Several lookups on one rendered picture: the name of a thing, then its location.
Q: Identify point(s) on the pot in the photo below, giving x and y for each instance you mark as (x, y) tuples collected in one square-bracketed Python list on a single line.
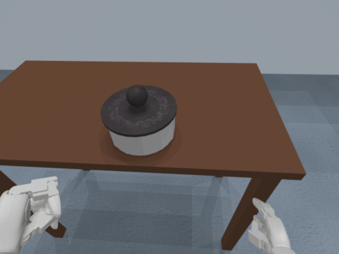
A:
[(141, 146)]

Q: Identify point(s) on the right robot hand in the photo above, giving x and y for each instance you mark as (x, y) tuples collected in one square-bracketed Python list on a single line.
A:
[(272, 234)]

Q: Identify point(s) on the left robot hand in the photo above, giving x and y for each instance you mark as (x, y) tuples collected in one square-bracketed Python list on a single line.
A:
[(41, 197)]

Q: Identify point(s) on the lid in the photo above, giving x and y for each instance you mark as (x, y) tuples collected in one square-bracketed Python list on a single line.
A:
[(124, 119)]

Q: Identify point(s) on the knob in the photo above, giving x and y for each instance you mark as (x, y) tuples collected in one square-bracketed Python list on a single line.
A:
[(136, 95)]

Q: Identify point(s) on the table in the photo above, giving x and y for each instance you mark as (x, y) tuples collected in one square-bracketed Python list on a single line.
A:
[(226, 124)]

